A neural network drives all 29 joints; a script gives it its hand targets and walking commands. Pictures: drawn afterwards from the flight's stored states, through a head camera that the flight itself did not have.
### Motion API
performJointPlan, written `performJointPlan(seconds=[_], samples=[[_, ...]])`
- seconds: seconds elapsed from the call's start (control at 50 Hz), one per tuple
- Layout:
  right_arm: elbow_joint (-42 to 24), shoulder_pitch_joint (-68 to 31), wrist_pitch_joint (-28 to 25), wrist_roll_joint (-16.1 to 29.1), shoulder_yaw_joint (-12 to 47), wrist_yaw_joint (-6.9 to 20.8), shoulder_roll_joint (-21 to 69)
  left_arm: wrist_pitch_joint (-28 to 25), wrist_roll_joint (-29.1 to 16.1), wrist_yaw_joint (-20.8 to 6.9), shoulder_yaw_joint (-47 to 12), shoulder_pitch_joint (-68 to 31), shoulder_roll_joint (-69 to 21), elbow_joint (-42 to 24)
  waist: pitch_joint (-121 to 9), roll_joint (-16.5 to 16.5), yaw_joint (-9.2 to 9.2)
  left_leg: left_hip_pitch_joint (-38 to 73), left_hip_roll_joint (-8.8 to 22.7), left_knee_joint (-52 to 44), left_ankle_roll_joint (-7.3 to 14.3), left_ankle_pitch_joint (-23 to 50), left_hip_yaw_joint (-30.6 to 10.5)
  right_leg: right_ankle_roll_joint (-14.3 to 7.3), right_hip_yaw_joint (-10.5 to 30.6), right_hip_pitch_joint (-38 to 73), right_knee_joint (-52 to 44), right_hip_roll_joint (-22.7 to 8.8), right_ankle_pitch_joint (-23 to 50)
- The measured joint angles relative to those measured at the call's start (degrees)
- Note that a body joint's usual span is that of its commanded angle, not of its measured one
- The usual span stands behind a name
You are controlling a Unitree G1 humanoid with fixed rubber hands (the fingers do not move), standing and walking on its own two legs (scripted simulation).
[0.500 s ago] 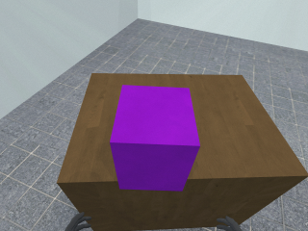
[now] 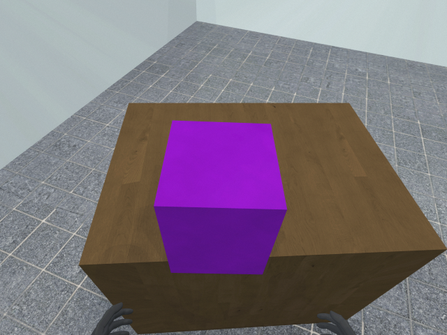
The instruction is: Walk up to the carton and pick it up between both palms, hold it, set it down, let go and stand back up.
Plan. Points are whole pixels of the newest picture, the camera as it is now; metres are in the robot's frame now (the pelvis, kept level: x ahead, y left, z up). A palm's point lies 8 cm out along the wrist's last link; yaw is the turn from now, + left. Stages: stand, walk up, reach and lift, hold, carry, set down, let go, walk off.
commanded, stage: let go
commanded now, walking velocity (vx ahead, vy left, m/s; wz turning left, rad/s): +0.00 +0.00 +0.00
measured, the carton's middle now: (219, 200) +0.40 +0.02 +0.01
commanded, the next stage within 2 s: stand in 0.22 s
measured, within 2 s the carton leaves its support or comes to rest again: neither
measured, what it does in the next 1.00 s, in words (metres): stands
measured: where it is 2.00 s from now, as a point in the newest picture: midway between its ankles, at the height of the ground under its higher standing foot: outside the picture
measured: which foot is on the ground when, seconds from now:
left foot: down 0.00-1.00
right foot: down 0.00-1.00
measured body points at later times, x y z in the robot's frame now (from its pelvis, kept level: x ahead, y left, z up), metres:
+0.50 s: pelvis -0.02 +0.00 -0.01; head -0.04 +0.01 +0.44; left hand +0.04 +0.25 -0.14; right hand +0.05 -0.24 -0.15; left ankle -0.02 +0.12 -0.74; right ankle -0.03 -0.10 -0.74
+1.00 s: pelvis -0.04 +0.00 -0.01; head -0.07 +0.01 +0.44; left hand -0.13 +0.20 -0.18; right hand +0.00 -0.21 -0.16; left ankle -0.02 +0.12 -0.74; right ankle -0.03 -0.10 -0.74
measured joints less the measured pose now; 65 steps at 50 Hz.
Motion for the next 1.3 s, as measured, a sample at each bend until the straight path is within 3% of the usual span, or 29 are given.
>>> performJointPlan(seconds=[0.24,0.36,0.46,0.64,0.9,1.3], samples=[[-0.2,0.2,1.3,-0.3,-0.6,0.4,0.3,0.0,-0.3,0.4,-0.6,-0.2,0.2,0.5,0.0,-0.3,0.34,0.5,0.0,0.5,-0.1,0.3,0.1,-0.1,-0.1,0.2,1.0,0.0,0.1],[0.4,3.1,14.1,-0.2,-0.9,0.0,-0.8,-3.9,0.4,0.0,-0.1,0.8,0.1,5.3,-4.1,0.8,-0.32,-6.1,-0.3,7.7,0.0,-2.2,-3.1,-0.1,-3.4,-4.0,5.6,-0.3,-2.3],[3.6,7.1,17.9,-0.9,-1.3,0.2,-0.4,-3.8,0.5,0.8,0.8,4.5,0.6,9.6,-5.9,0.8,-0.29,-8.7,-1.1,11.6,0.1,-3.6,-5.0,0.0,-5.7,-5.6,9.2,-1.0,-4.5],[8.4,10.7,18.0,-1.0,-1.0,-0.7,1.2,-4.1,0.1,1.8,2.1,10.3,0.7,18.3,-5.2,0.6,0.19,-10.2,-2.4,12.1,0.5,-2.7,-7.2,0.3,-7.9,-6.0,9.1,-2.1,-4.1],[12.5,8.2,18.2,-0.4,-0.3,-1.8,3.4,-4.5,0.2,2.3,1.9,12.4,-2.2,27.8,-5.2,0.4,1.01,-10.0,-3.5,8.6,0.5,0.9,-8.3,0.5,-8.9,-6.0,7.4,-3.1,-2.0],[15.4,9.3,18.3,-0.2,0.7,-2.4,5.0,-4.6,-0.2,2.6,0.7,10.0,-4.4,33.2,-5.5,-0.2,0.29,-10.6,-2.8,8.0,-1.2,2.5,-9.7,-1.2,-9.8,-7.0,8.3,-2.3,-1.6]])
